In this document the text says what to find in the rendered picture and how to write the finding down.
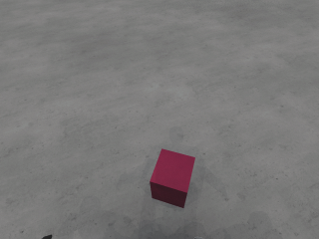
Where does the carton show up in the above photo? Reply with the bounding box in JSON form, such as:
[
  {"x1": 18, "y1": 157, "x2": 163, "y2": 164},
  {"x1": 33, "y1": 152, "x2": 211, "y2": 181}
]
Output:
[{"x1": 150, "y1": 148, "x2": 195, "y2": 208}]

